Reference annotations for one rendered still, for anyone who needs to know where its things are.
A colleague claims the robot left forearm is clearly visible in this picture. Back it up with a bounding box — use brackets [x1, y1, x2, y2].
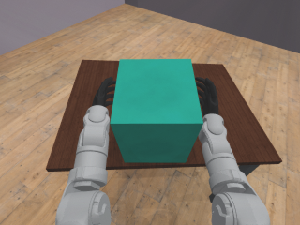
[55, 105, 110, 225]

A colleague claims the table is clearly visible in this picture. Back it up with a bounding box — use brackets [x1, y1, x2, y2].
[46, 60, 282, 203]

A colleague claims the robot right forearm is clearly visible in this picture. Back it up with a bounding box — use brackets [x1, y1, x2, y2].
[198, 113, 271, 225]

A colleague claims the right robot hand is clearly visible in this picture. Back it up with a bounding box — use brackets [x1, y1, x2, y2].
[195, 77, 219, 116]

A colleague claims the carton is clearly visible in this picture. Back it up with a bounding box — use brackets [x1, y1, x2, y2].
[110, 59, 203, 163]

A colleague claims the right robot upper arm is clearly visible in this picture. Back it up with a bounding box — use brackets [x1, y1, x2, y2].
[211, 191, 270, 225]

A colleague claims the left robot hand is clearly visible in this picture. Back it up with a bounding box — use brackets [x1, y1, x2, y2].
[92, 77, 116, 108]

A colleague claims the left robot upper arm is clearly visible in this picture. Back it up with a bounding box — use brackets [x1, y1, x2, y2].
[56, 190, 112, 225]

